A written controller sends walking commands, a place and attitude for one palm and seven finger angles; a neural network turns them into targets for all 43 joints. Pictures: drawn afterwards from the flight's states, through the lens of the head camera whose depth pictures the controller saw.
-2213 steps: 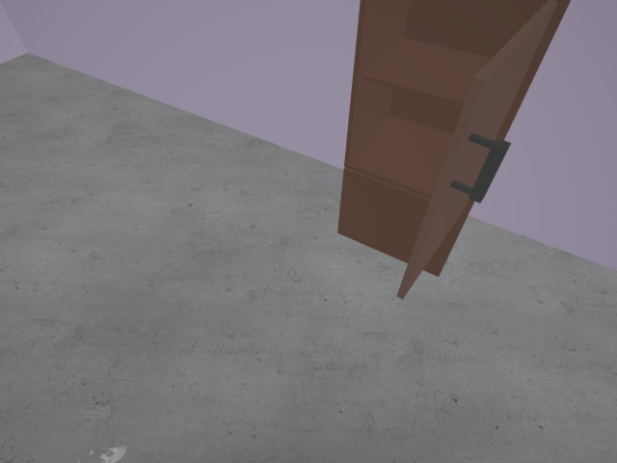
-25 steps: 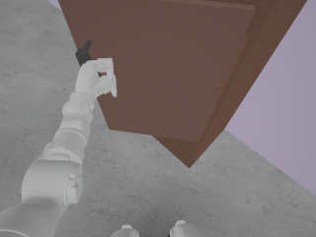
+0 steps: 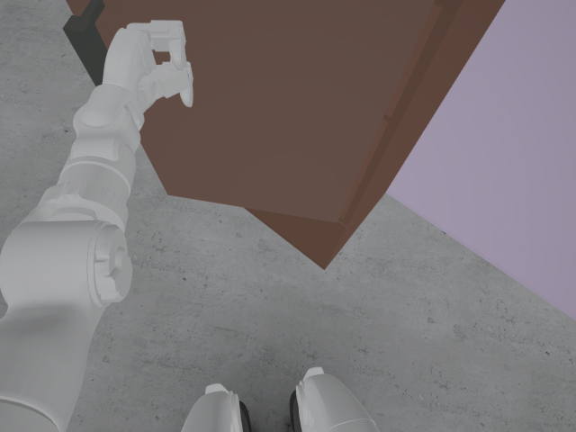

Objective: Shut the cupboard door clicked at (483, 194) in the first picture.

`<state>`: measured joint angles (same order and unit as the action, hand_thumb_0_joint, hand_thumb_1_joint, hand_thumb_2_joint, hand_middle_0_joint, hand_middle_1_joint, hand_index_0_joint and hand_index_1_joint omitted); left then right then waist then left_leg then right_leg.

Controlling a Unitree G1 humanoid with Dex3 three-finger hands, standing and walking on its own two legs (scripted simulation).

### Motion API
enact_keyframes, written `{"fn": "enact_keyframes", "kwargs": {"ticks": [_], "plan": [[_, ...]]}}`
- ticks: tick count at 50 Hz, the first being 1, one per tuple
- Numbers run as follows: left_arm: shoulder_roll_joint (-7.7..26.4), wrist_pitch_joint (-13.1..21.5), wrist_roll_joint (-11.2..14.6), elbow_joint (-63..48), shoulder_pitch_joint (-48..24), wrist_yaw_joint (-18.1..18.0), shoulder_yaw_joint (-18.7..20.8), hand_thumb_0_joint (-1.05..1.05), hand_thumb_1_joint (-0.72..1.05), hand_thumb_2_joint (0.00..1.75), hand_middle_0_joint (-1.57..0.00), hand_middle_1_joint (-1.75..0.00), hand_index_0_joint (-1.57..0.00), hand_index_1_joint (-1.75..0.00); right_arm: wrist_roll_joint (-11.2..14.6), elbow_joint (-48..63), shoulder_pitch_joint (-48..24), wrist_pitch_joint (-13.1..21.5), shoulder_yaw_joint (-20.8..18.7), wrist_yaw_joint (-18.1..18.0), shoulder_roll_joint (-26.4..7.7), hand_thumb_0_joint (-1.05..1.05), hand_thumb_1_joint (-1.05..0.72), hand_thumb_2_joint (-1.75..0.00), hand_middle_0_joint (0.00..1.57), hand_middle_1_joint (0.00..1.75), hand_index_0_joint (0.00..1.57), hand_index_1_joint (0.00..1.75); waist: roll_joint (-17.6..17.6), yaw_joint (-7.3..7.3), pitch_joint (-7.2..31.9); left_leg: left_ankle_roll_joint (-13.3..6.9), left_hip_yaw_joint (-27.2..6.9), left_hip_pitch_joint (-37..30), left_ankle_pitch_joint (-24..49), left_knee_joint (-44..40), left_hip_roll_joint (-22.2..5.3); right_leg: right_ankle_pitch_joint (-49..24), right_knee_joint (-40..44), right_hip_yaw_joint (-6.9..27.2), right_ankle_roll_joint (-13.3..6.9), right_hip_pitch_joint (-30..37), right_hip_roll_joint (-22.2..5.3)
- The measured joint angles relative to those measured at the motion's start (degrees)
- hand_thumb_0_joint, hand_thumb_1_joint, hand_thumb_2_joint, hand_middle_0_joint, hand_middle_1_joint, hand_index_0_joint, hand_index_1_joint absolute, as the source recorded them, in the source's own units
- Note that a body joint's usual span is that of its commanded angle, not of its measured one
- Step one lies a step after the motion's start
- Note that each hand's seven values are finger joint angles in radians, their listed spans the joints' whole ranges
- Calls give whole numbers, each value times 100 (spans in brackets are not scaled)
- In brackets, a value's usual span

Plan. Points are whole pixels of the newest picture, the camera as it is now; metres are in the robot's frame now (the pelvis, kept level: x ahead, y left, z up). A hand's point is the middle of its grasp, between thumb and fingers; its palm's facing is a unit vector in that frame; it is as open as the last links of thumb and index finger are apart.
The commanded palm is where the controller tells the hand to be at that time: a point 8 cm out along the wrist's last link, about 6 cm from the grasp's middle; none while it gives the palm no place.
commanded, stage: push the door shut along its arc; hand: left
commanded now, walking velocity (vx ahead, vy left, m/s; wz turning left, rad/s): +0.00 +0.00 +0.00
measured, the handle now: (107, 57) +0.59 +0.15 +0.12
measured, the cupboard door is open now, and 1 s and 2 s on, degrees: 30 20 20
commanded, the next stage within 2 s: pull the fist back off the door in 0.28 s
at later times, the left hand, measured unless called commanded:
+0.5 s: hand (196, 46) +0.59 +0.04 +0.13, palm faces -0.09 -0.99 +0.12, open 3.2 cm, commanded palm +0.57 +0.07 +0.12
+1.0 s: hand (196, 85) +0.53 +0.04 +0.12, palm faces +0.09 -1.00 -0.02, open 3.1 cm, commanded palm +0.48 +0.08 +0.12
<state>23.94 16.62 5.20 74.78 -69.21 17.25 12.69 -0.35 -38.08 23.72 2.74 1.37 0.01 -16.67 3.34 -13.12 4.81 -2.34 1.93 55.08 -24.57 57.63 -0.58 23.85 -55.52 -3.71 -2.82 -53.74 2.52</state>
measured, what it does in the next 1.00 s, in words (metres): stands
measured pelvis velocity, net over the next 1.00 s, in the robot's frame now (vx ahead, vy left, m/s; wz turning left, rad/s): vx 0.03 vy -0.01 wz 0.00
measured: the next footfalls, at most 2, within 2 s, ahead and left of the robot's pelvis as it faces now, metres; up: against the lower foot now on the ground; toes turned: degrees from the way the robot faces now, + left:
none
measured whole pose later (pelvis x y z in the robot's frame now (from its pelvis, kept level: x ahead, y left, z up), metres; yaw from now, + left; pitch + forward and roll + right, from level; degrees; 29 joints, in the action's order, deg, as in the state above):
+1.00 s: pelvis +0.03 -0.01 +0.02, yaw +0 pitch +18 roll +0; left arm 7.7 21.9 0.7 64.7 -53.8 -13.9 11.5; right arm -3.4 -37.9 25.1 0.0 -1.6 5.3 -14.6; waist 2.8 -8.3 7.4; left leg -1.1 2.1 44.0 -23.8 49.5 -0.6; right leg 23.6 -48.7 -2.9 -3.7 -43.5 3.1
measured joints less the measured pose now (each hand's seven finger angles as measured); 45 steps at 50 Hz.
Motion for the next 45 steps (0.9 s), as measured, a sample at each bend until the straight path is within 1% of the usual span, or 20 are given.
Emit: {"fn": "enact_keyframes", "kwargs": {"ticks": [5, 11, 20, 21, 22, 23, 24, 25, 26, 27, 28, 29, 30, 31, 33, 35, 38, 40, 43, 45], "plan": [[121, -164, -49, 125, -291, 46, -106, -1, 89, 93, -130, -150, -130, -150, -25, -84, 86, -14, 20, 5, 40, 1, -91, -90, 20, 30, 20, 30, 21, -53, -9, 15, -55, 155, -22, 75, -8, 23, -43, -54, -19, -126, 8], [184, -321, -40, 199, -541, 153, -186, 1, 93, 95, -130, -150, -130, -150, -68, -154, 112, 19, 15, -2, 40, 1, -91, -89, 20, 30, 20, 30, 22, -106, -6, 29, -93, 265, -36, 108, -14, 34, -52, -90, -36, -217, 17], [247, -434, -84, 406, -936, 230, -291, 2, 97, 97, -130, -150, -130, -150, -116, -201, 18, 115, -1, -34, -4, 1, -91, -89, 20, 30, 20, 30, -5, -199, 16, 39, -147, 457, -93, 231, -18, 89, -141, -143, -52, -379, 23], [179, -474, -72, 430, -975, 94, -129, 3, 96, 97, -130, -150, -130, -150, -127, -180, 34, 119, -14, -29, -8, 1, -91, -89, 20, 30, 20, 30, 9, -184, 39, 43, -157, 503, -104, 258, -25, 96, -154, -153, -52, -417, 30], [64, -508, -35, 422, -988, -256, 45, 3, 94, 96, -130, -150, -130, -150, -154, -150, 66, 127, -34, 3, -12, 1, -91, -90, 20, 30, 20, 30, 31, -159, 78, 48, -165, 552, -114, 278, -29, 100, -161, -160, -49, -458, 34], [-82, -515, -18, 389, -979, -680, 193, 3, 92, 95, -130, -150, -130, -150, -199, -125, 100, 139, -55, 60, -4, 1, -91, -90, 20, 30, 20, 30, 38, -134, 116, 52, -165, 583, -120, 285, -26, 106, -169, -159, -45, -489, 30], [-235, -497, -25, 345, -956, -1176, 319, 3, 90, 94, -130, -150, -130, -150, -255, -103, 129, 148, -73, 136, 12, 1, -91, -90, 20, 30, 20, 30, 36, -111, 148, 55, -159, 599, -123, 284, -21, 113, -178, -153, -40, -511, 25], [-389, -455, -79, 273, -908, -1677, 429, 3, 89, 94, -130, -150, -130, -150, -324, -78, 156, 152, -88, 223, 33, 1, -91, -90, 20, 30, 20, 30, 33, -91, 183, 58, -151, 611, -126, 280, -19, 120, -184, -145, -37, -530, 23], [-538, -379, -193, 172, -830, -2174, 509, 2, 89, 93, -130, -150, -130, -150, -401, -53, 183, 155, -103, 317, 55, 1, -91, -90, 20, 30, 20, 30, 37, -72, 224, 61, -143, 627, -131, 278, -19, 127, -190, -136, -36, -553, 23], [-670, -269, -370, 66, -735, -2636, 537, 2, 88, 92, -130, -150, -130, -150, -476, -36, 205, 159, -119, 413, 81, 1, -91, -90, 20, 30, 20, 30, 41, -57, 267, 63, -133, 643, -140, 281, -21, 137, -202, -126, -36, -576, 24], [-777, -140, -571, -29, -631, -3020, 510, 2, 88, 92, -130, -150, -130, -150, -539, -31, 216, 159, -136, 503, 114, 1, -91, -90, 20, 30, 20, 30, 45, -49, 300, 65, -125, 650, -151, 287, -21, 150, -217, -117, -37, -591, 24], [-865, -15, -760, -131, -516, -3304, 441, 2, 88, 92, -130, -150, -130, -150, -586, -34, 221, 148, -157, 583, 154, 1, -91, -90, 20, 30, 20, 30, 48, -43, 323, 68, -116, 644, -163, 289, -20, 164, -231, -108, -40, -593, 24], [-940, 95, -908, -236, -393, -3479, 350, 2, 88, 91, -130, -150, -130, -150, -613, -45, 219, 124, -179, 646, 198, 1, -91, -90, 20, 30, 20, 30, 49, -33, 333, 71, -106, 616, -172, 281, -21, 177, -236, -97, -43, -574, 24], [-1006, 180, -1010, -322, -274, -3555, 277, 2, 89, 91, -129, -150, -130, -150, -618, -61, 211, 85, -194, 688, 241, 1, -91, -90, 20, 30, 20, 30, 50, -18, 330, 73, -94, 564, -178, 260, -22, 184, -225, -84, -46, -531, 27], [-1111, 234, -1076, -375, -77, -3518, 208, 2, 89, 91, -129, -150, -130, -150, -581, -85, 193, -30, -191, 710, 310, 1, -91, -90, 20, 30, 20, 30, 52, 13, 310, 74, -65, 393, -173, 164, -25, 180, -154, -50, -52, -382, 34], [-1181, 150, -1003, -312, 76, -3414, 231, 2, 89, 91, -130, -150, -130, -150, -521, -79, 183, -147, -163, 679, 350, 1, -91, -90, 20, 30, 20, 30, 65, 34, 287, 76, -36, 172, -143, 12, -27, 149, -22, -14, -51, -181, 42], [-1295, 102, -758, -376, 366, -3335, 391, 2, 89, 90, -130, -150, -130, -150, -463, -15, 211, -224, -142, 608, 377, 1, -91, -90, 20, 30, 20, 30, 73, 86, 258, 83, 21, -208, -72, -274, -37, 73, 227, 56, -51, 161, 63], [-1372, 260, -669, -521, 604, -3329, 414, 2, 89, 90, -130, -150, -130, -150, -448, 20, 261, -192, -155, 585, 371, 1, -91, -90, 20, 30, 20, 30, 78, 144, 275, 91, 54, -428, -32, -437, -39, 37, 362, 96, -56, 356, 72], [-1425, 527, -691, -632, 884, -3290, 319, 2, 89, 90, -130, -150, -130, -150, -428, 17, 286, -177, -181, 589, 340, 1, -91, -90, 20, 30, 20, 30, 47, 245, 298, 103, 77, -694, -7, -590, -37, 24, 477, 128, -70, 597, 78], [-1441, 577, -702, -676, 1038, -3235, 210, 2, 90, 90, -130, -150, -130, -150, -397, 8, 265, -209, -203, 588, 309, 1, -91, -90, 20, 30, 20, 30, 14, 307, 302, 112, 70, -830, 9, -660, -30, 21, 531, 125, -76, 730, 74]]}}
